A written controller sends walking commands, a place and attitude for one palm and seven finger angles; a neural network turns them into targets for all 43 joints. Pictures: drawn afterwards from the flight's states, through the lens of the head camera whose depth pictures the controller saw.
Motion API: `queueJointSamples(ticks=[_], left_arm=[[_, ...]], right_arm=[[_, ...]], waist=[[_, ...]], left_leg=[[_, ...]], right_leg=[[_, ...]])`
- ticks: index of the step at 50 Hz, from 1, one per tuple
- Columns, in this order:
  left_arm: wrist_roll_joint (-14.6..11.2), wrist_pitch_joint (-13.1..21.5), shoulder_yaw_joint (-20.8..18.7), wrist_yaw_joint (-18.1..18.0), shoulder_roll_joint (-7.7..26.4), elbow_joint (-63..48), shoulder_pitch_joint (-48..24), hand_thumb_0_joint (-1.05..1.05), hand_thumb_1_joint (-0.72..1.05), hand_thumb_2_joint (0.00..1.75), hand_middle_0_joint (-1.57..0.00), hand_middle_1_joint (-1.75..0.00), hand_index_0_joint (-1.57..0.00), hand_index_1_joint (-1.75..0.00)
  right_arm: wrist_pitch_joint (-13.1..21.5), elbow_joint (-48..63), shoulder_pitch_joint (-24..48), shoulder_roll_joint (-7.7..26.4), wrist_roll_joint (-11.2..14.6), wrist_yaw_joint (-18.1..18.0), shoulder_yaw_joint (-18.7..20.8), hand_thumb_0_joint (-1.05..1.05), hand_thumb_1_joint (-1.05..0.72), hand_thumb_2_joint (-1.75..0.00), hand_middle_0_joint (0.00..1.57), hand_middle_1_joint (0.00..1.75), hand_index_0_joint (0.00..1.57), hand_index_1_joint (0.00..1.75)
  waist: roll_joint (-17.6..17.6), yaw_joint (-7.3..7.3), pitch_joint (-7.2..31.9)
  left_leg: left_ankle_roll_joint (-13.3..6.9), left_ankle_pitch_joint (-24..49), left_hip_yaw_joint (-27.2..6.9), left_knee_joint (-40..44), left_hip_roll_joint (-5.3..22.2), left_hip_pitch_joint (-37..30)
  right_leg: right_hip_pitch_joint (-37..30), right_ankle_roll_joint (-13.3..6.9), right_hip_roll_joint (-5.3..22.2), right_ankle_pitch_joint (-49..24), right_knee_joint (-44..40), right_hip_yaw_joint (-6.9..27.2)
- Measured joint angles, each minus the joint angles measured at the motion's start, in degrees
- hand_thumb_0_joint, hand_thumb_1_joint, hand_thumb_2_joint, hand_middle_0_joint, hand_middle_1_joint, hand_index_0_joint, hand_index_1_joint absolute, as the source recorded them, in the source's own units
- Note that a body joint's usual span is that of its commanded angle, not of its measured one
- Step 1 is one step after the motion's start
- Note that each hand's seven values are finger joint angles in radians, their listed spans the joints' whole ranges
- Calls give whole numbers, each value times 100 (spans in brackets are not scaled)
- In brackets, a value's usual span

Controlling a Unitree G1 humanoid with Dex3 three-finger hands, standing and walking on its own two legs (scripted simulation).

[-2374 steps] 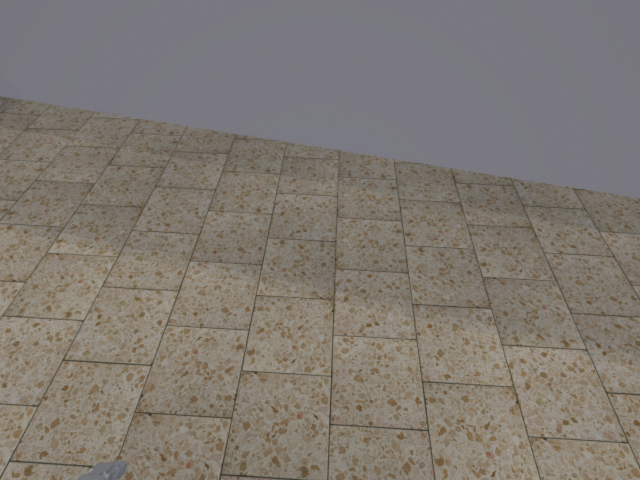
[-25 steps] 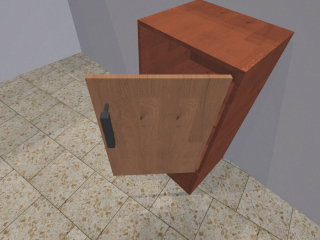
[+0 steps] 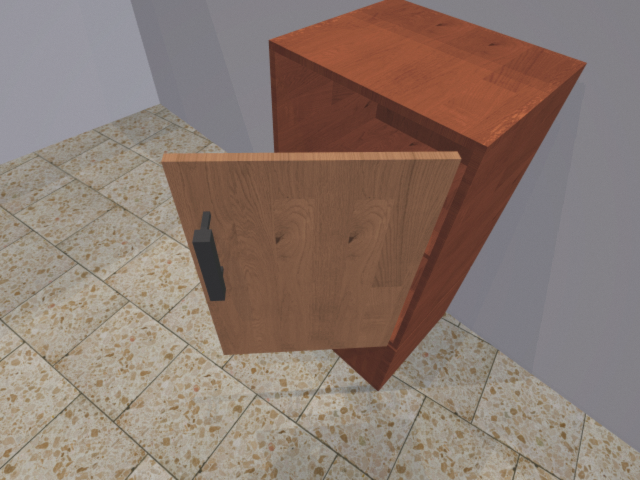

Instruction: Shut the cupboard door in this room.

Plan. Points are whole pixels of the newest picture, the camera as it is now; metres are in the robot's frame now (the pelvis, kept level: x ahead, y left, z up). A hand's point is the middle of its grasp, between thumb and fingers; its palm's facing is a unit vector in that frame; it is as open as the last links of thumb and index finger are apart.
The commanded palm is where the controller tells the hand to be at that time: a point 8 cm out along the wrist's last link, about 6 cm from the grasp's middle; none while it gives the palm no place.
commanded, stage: look again from close up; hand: left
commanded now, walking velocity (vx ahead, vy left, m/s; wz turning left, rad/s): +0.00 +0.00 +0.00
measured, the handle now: (212, 257) +0.44 +0.20 -0.02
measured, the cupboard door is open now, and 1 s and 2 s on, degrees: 48 48 48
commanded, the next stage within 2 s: raise the hand and make a fist in 0.36 s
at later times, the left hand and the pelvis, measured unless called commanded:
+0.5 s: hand out of the picture +0.01 +0.17 -0.18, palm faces +0.08 -0.98 -0.18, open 7.4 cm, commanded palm +0.09 +0.21 -0.07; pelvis +0.00 +0.00 +0.00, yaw +1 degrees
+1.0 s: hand out of the picture +0.12 +0.16 -0.06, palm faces +0.27 -0.96 -0.07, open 5.6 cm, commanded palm +0.11 +0.21 -0.05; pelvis -0.04 -0.05 -0.11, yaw +4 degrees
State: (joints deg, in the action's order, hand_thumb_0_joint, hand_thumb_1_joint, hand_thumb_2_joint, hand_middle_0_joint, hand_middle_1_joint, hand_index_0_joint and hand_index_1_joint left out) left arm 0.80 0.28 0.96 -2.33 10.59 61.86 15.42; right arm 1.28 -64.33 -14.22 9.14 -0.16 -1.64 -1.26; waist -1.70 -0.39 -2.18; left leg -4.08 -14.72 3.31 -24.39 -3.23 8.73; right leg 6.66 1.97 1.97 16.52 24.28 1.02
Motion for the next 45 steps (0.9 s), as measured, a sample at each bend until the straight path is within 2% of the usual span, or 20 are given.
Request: queueJointSamples(ticks=[24, 25, 26, 28, 30, 31, 33, 36, 37, 38, 39, 41, 43, 45], left_arm=[[24, 55, 17, -39, -141, 134, 110, 0, 91, 90, -20, -30, -20, -30], [-69, -317, -256, -23, -164, -839, 374, 1, 91, 90, -20, -30, -20, -30], [-229, -433, -296, -163, -105, -2042, 723, 1, 91, 90, -21, -30, -20, -30], [-558, -145, -209, -443, 40, -3967, 1264, 2, 92, 90, -21, -31, -20, -31], [-728, 302, -194, -509, 75, -4985, 1181, 2, 92, 90, -22, -32, -21, -32], [-781, 650, -262, -450, 60, -5225, 999, 2, 92, 90, -23, -33, -22, -33], [-933, 1487, -478, -144, -81, -5273, 569, 2, 92, 90, -24, -35, -24, -35], [-1326, 2827, -724, 672, -243, -5183, 300, 1, 92, 90, -28, -39, -27, -39], [-1401, 3172, -753, 940, -261, -5177, 305, 1, 91, 90, -30, -41, -29, -41], [-1444, 3362, -757, 1154, -272, -5178, 351, 1, 91, 90, -31, -42, -31, -42], [-1464, 3391, -734, 1303, -276, -5193, 435, 0, 91, 90, -33, -44, -32, -44], [-1461, 3137, -653, 1407, -253, -5263, 698, 0, 91, 90, -36, -48, -36, -48], [-1408, 2824, -611, 1283, -182, -5404, 1023, 1, 90, 90, -40, -52, -39, -52], [-1370, 2714, -653, 1040, -108, -5662, 1330, 1, 90, 90, -44, -56, -43, -55]], right_arm=[[24, -9, -12, -23, 14, -35, 12, 0, -92, -90, 20, 30, 20, 29], [156, 233, -88, -12, 53, -81, -3, 0, -92, -90, 20, 30, 20, 29], [476, 525, -232, 3, 149, -190, -62, 1, -92, -90, 20, 30, 20, 29], [1120, 993, -511, 50, 221, -266, -48, 1, -92, -90, 20, 30, 20, 29], [1514, 1429, -634, 158, 203, -153, 61, 1, -91, -90, 20, 30, 20, 29], [1625, 1637, -618, 221, 160, -82, 96, 1, -91, -90, 20, 30, 20, 29], [1707, 1963, -432, 383, 87, 72, 166, 1, -91, -90, 20, 30, 20, 29], [1642, 2376, -46, 483, 14, 236, 281, 1, -91, -90, 20, 30, 20, 29], [1592, 2545, 69, 483, 21, 266, 323, 1, -91, -90, 20, 30, 20, 29], [1521, 2731, 171, 490, 47, 282, 362, 1, -91, -90, 20, 30, 20, 29], [1443, 2926, 259, 510, 85, 284, 392, 1, -91, -90, 20, 30, 20, 29], [1314, 3278, 398, 569, 152, 243, 424, 1, -91, -90, 20, 30, 20, 29], [1252, 3537, 481, 598, 166, 167, 428, 1, -91, -90, 20, 30, 20, 29], [1263, 3678, 535, 590, 153, 104, 412, 1, -91, -90, 20, 30, 20, 29]], waist=[[-5, -7, -2], [-14, 44, -65], [-45, 52, -107], [-85, 73, 55], [-20, 171, 253], [-26, 216, 375], [54, 255, 649], [69, 208, 1095], [17, 177, 1177], [-25, 147, 1216], [-49, 113, 1220], [-63, 30, 1186], [-71, -65, 1181], [-46, -149, 1169]], left_leg=[[39, 35, -48, -5, 35, 63], [50, 7, -77, -123, 39, 149], [65, -18, -84, -213, 30, 207], [97, -43, -78, -306, -40, 325], [108, -126, -164, -643, -130, 666], [121, -223, -174, -945, -192, 970], [143, -494, -139, -1687, -190, 1700], [199, -915, -41, -2764, -24, 2815], [184, -1037, -11, -3092, 23, 3128], [176, -1153, -2, -3389, 62, 3390], [227, -1207, -15, -3635, 90, 3602], [260, -1371, -62, -4027, 118, 3916], [294, -1496, -131, -4291, 140, 4168], [337, -1569, -245, -4484, 171, 4361]], right_leg=[[15, -24, -33, -46, -64, -50], [146, -52, -32, -25, 154, -111], [375, -118, -31, 57, 628, -146], [850, -216, -14, 256, 1512, -216], [1196, -294, -16, 278, 1626, -365], [1430, -328, -11, 323, 1536, -410], [2111, -424, -27, 488, 1991, -429], [3257, -525, -157, 740, 3008, -389], [3580, -559, -194, 839, 3324, -378], [3842, -600, -224, 936, 3602, -386], [4046, -632, -242, 1025, 3837, -408], [4334, -661, -256, 1175, 4182, -471], [4551, -680, -268, 1276, 4398, -550], [4682, -729, -292, 1330, 4508, -672]])
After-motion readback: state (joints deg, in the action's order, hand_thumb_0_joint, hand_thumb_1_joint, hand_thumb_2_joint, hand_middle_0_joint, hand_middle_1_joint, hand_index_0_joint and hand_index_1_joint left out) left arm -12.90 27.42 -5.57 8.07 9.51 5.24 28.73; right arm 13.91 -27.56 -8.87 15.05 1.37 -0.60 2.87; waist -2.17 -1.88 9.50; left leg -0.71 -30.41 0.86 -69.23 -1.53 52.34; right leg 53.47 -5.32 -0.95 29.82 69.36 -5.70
